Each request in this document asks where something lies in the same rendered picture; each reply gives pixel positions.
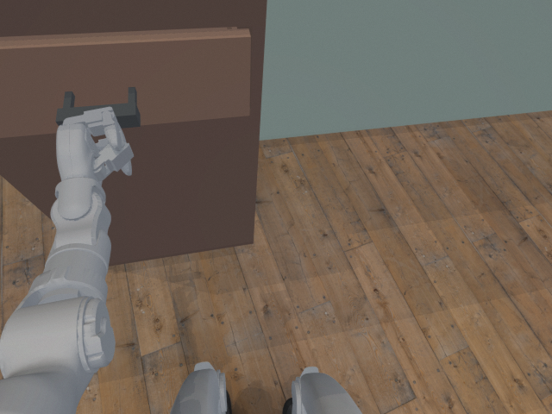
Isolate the left robot forearm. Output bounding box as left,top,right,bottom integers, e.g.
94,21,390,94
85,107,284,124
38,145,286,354
0,177,111,379

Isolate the robot thigh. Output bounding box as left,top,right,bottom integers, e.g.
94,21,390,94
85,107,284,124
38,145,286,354
170,368,227,414
292,373,362,414

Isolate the cabinet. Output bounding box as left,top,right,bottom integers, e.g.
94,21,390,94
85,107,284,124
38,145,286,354
0,0,267,267

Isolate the drawer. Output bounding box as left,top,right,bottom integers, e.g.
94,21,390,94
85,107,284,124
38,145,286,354
0,27,251,138

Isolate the robot left thigh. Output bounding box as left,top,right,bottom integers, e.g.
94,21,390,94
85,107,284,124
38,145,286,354
170,368,227,414

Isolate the robot right thigh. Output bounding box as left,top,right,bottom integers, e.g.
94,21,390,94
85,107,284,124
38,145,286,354
292,373,362,414

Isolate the left robot hand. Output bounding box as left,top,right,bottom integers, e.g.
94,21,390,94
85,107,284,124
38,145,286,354
56,107,134,186

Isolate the handle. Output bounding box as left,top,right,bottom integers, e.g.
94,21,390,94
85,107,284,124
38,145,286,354
56,87,141,129

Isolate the left robot upper arm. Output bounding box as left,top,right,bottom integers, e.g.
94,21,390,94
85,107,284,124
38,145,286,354
0,296,116,414

